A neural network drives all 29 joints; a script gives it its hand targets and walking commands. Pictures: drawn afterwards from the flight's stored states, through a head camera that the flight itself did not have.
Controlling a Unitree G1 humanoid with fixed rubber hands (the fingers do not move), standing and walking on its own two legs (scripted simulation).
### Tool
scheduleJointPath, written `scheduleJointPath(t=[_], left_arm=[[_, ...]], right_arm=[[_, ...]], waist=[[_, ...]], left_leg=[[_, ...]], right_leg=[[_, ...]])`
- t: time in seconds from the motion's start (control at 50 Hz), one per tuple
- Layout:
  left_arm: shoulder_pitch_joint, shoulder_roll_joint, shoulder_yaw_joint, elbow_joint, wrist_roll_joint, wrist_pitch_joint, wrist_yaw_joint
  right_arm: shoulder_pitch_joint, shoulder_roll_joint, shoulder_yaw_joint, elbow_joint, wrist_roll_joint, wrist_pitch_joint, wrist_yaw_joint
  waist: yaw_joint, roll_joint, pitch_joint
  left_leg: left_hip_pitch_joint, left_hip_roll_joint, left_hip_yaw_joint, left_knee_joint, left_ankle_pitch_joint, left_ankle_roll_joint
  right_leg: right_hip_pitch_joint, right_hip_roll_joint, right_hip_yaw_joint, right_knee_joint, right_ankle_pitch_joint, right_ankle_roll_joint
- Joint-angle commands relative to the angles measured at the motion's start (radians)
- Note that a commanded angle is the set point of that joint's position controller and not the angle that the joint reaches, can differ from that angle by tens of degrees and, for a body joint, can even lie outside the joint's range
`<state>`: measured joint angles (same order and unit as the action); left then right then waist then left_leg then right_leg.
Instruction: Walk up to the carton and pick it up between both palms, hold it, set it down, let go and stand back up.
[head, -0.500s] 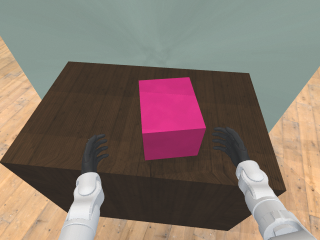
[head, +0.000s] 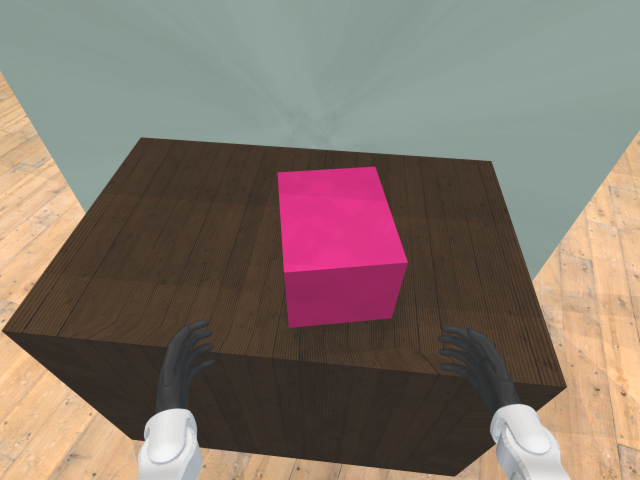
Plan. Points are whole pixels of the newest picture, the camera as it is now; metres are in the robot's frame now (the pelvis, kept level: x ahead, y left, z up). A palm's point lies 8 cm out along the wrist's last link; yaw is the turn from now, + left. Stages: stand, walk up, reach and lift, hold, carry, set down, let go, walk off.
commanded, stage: set down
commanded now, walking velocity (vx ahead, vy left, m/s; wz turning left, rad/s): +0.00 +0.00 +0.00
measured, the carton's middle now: (333, 244) +0.53 +0.03 -0.05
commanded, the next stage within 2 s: let go in 1.14 s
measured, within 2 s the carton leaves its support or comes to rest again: neither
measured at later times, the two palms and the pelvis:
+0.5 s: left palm (174, 410) +0.22 +0.21 -0.04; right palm (497, 413) +0.27 -0.20 -0.05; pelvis +0.03 +0.01 +0.00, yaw +0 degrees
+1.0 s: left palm (140, 447) +0.18 +0.24 -0.05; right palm (479, 445) +0.23 -0.18 -0.07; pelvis +0.02 +0.02 +0.00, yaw +1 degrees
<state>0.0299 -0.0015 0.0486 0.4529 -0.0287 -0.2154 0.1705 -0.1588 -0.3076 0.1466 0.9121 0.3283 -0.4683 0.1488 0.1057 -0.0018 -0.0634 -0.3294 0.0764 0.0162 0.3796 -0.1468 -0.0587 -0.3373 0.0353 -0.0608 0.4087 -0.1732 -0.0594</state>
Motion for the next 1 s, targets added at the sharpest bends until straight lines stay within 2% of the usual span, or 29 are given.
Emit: scheduleJointPath(t=[0.0, 0.04, 0.06, 0.1, 0.12, 0.14, 0.2, 0.26, 0.3, 0.32, 0.36, 0.42, 0.46, 0.48, 0.5, 0.54, 0.56, 0.6, 0.64, 0.66, 0.68, 0.7, 0.76, 0.78, 0.8, 0.82, 0.84, 0.9, 0.98], left_arm=[[-0.140, 0.020, -0.129, -0.130, -0.015, -0.043, 0.030], [-0.084, 0.029, -0.098, -0.086, 0.010, -0.021, 0.012], [-0.101, 0.051, -0.093, -0.144, -0.010, -0.034, 0.011], [-0.054, 0.033, -0.101, -0.129, -0.005, -0.030, 0.010], [-0.100, 0.020, -0.108, -0.213, -0.024, -0.044, 0.029], [0.002, -0.001, -0.131, -0.065, 0.000, -0.019, 0.004], [-0.006, 0.032, -0.100, -0.119, 0.004, -0.035, -0.011], [-0.011, 0.041, -0.089, -0.247, 0.000, -0.066, 0.001], [0.087, 0.016, -0.133, -0.148, -0.005, -0.049, -0.023], [0.073, 0.061, -0.081, -0.245, 0.001, -0.080, -0.024], [0.078, 0.048, -0.095, -0.106, 0.030, -0.046, -0.064], [0.165, 0.052, -0.072, -0.219, 0.033, -0.064, -0.063], [0.147, 0.062, -0.067, -0.223, 0.028, -0.057, -0.066], [0.193, 0.046, -0.081, -0.134, 0.038, -0.039, -0.080], [0.151, 0.075, -0.075, -0.194, 0.034, -0.047, -0.087], [0.145, 0.098, -0.053, -0.188, 0.023, -0.037, -0.080], [0.137, 0.083, -0.064, -0.166, 0.037, -0.013, -0.086], [0.125, 0.141, -0.044, -0.123, 0.031, 0.016, -0.109], [0.112, 0.174, -0.016, -0.160, 0.037, 0.029, -0.111], [0.102, 0.202, -0.014, -0.106, 0.037, 0.059, -0.132], [0.039, 0.204, -0.004, -0.213, 0.014, 0.047, -0.104], [0.060, 0.220, -0.014, -0.145, 0.018, 0.076, -0.118], [0.070, 0.234, 0.015, -0.193, 0.041, 0.098, -0.099], [0.096, 0.225, -0.005, -0.059, 0.043, 0.147, -0.132], [0.051, 0.244, 0.015, -0.220, 0.029, 0.126, -0.107], [0.066, 0.227, -0.013, -0.188, 0.025, 0.131, -0.109], [0.044, 0.262, -0.014, -0.099, 0.018, 0.163, -0.128], [0.020, 0.280, 0.005, -0.251, -0.003, 0.159, -0.103], [0.059, 0.258, -0.050, -0.159, 0.000, 0.199, -0.122]], right_arm=[[-0.095, -0.135, -0.146, -0.175, -0.015, -0.032, 0.023], [-0.050, -0.116, -0.122, -0.173, -0.029, -0.026, 0.012], [-0.045, -0.114, -0.141, -0.185, -0.026, -0.017, 0.004], [-0.021, -0.083, -0.136, -0.194, -0.036, -0.029, 0.006], [-0.086, -0.172, -0.165, -0.270, -0.011, -0.057, 0.027], [0.003, -0.105, -0.133, -0.165, -0.032, -0.036, 0.016], [0.056, -0.088, -0.116, -0.178, -0.029, -0.044, -0.004], [0.022, -0.122, -0.124, -0.241, -0.009, -0.081, 0.009], [0.117, -0.126, -0.116, -0.179, -0.043, -0.092, -0.009], [0.096, -0.142, -0.118, -0.232, -0.042, -0.107, -0.012], [0.137, -0.088, -0.063, -0.131, -0.044, -0.089, -0.041], [0.212, -0.105, -0.084, -0.156, -0.041, -0.119, -0.040], [0.200, -0.129, -0.081, -0.173, -0.033, -0.116, -0.039], [0.217, -0.095, -0.061, -0.125, -0.052, -0.108, -0.044], [0.226, -0.066, -0.052, -0.141, -0.049, -0.102, -0.053], [0.193, -0.091, -0.046, -0.146, -0.040, -0.092, -0.050], [0.188, -0.089, -0.059, -0.090, -0.064, -0.070, -0.058], [0.212, -0.044, -0.062, -0.138, -0.102, -0.049, -0.083], [0.212, -0.022, -0.052, -0.179, -0.105, -0.043, -0.094], [0.216, -0.003, -0.042, -0.151, -0.133, -0.015, -0.114], [0.150, -0.050, -0.088, -0.240, -0.116, -0.021, -0.097], [0.166, -0.029, -0.073, -0.185, -0.144, 0.001, -0.115], [0.188, -0.017, -0.080, -0.199, -0.142, 0.016, -0.105], [0.177, -0.021, -0.090, -0.164, -0.194, 0.049, -0.132], [0.149, -0.048, -0.123, -0.242, -0.190, 0.040, -0.120], [0.148, -0.039, -0.128, -0.229, -0.199, 0.047, -0.124], [0.146, -0.014, -0.112, -0.179, -0.206, 0.085, -0.135], [0.117, -0.032, -0.176, -0.324, -0.227, 0.074, -0.130], [0.174, -0.008, -0.152, -0.242, -0.239, 0.112, -0.148]], waist=[[-0.094, -0.124, -0.147], [-0.071, -0.146, -0.113], [-0.095, -0.169, -0.160], [-0.074, -0.134, -0.125], [-0.076, -0.131, -0.187], [-0.095, -0.148, -0.120], [-0.109, -0.132, -0.168], [-0.077, -0.111, -0.255], [-0.123, -0.143, -0.204], [-0.095, -0.137, -0.259], [-0.121, -0.141, -0.201], [-0.122, -0.121, -0.211], [-0.126, -0.114, -0.172], [-0.118, -0.134, -0.161], [-0.133, -0.125, -0.173], [-0.090, -0.115, -0.119], [-0.129, -0.103, -0.122], [-0.134, -0.145, -0.061], [-0.099, -0.157, -0.073], [-0.133, -0.168, -0.024], [-0.088, -0.146, -0.042], [-0.104, -0.147, -0.040], [-0.072, -0.097, -0.039], [-0.110, -0.155, 0.020], [-0.081, -0.123, -0.055], [-0.107, -0.122, -0.041], [-0.079, -0.153, 0.042], [-0.082, -0.140, -0.048], [-0.117, -0.111, -0.007]], left_leg=[[0.130, -0.072, 0.017, -0.018, -0.062, 0.058], [0.132, -0.074, 0.019, -0.023, -0.084, 0.065], [0.130, -0.079, 0.018, -0.023, -0.045, 0.060], [0.133, -0.082, 0.021, -0.017, -0.037, 0.061], [0.184, -0.071, 0.000, -0.010, 0.005, 0.054], [0.165, -0.083, 0.016, -0.010, -0.007, 0.053], [0.195, -0.088, 0.015, -0.004, 0.067, 0.048], [0.230, -0.084, 0.009, 0.017, 0.145, 0.036], [0.233, -0.095, 0.023, 0.014, 0.193, 0.035], [0.209, -0.092, 0.022, 0.021, 0.210, 0.027], [0.234, -0.103, 0.029, 0.015, 0.247, 0.029], [0.251, -0.101, 0.022, 0.023, 0.325, 0.018], [0.278, -0.102, 0.004, 0.010, 0.317, 0.020], [0.262, -0.104, 0.013, 0.021, 0.286, 0.026], [0.247, -0.103, 0.016, 0.027, 0.309, 0.026], [0.225, -0.111, 0.008, 0.027, 0.279, 0.031], [0.260, -0.106, 0.011, 0.014, 0.257, 0.030], [0.254, -0.117, 0.023, 0.013, 0.191, 0.044], [0.223, -0.121, 0.038, 0.013, 0.139, 0.053], [0.216, -0.128, 0.045, 0.003, 0.092, 0.061], [0.226, -0.097, 0.021, -0.005, 0.115, 0.055], [0.243, -0.111, 0.038, 0.003, 0.086, 0.058], [0.254, -0.103, 0.026, -0.004, 0.099, 0.055], [0.264, -0.115, 0.050, -0.013, 0.045, 0.065], [0.271, -0.104, 0.035, -0.018, 0.065, 0.063], [0.290, -0.105, 0.046, -0.025, 0.065, 0.058], [0.249, -0.100, 0.054, -0.025, -0.002, 0.065], [0.264, -0.098, 0.040, -0.031, 0.022, 0.068], [0.316, -0.098, 0.056, -0.049, 0.057, 0.058]], right_leg=[[0.077, -0.040, 0.093, -0.106, -0.196, 0.025], [0.121, -0.055, 0.127, -0.119, -0.211, 0.021], [0.152, -0.049, 0.119, -0.116, -0.192, 0.034], [0.158, -0.050, 0.116, -0.098, -0.155, 0.027], [0.127, -0.025, 0.093, -0.090, -0.157, 0.026], [0.156, -0.046, 0.115, -0.115, -0.120, 0.027], [0.228, -0.036, 0.102, -0.079, 0.028, 0.024], [0.240, -0.020, 0.076, -0.061, 0.098, 0.025], [0.266, -0.012, 0.068, -0.051, 0.275, 0.036], [0.306, -0.016, 0.071, -0.026, 0.316, 0.033], [0.353, -0.021, 0.074, -0.033, 0.414, 0.039], [0.356, -0.012, 0.045, -0.012, 0.496, 0.044], [0.339, 0.000, 0.028, -0.017, 0.453, 0.044], [0.340, -0.012, 0.047, -0.046, 0.452, 0.037], [0.380, -0.030, 0.062, -0.039, 0.499, 0.036], [0.344, -0.018, 0.045, -0.030, 0.460, 0.051], [0.327, -0.020, 0.037, -0.058, 0.382, 0.039], [0.317, -0.047, 0.063, -0.075, 0.340, 0.066], [0.330, -0.064, 0.089, -0.089, 0.319, 0.074], [0.308, -0.085, 0.103, -0.106, 0.273, 0.077], [0.271, -0.069, 0.073, -0.091, 0.213, 0.070], [0.269, -0.072, 0.088, -0.114, 0.178, 0.067], [0.262, -0.064, 0.069, -0.110, 0.166, 0.061], [0.228, -0.071, 0.081, -0.140, 0.131, 0.073], [0.233, -0.068, 0.072, -0.140, 0.094, 0.060], [0.222, -0.064, 0.061, -0.146, 0.069, 0.057], [0.185, -0.081, 0.074, -0.162, -0.014, 0.062], [0.187, -0.074, 0.064, -0.153, -0.014, 0.065], [0.183, -0.047, 0.046, -0.160, 0.045, 0.051]])
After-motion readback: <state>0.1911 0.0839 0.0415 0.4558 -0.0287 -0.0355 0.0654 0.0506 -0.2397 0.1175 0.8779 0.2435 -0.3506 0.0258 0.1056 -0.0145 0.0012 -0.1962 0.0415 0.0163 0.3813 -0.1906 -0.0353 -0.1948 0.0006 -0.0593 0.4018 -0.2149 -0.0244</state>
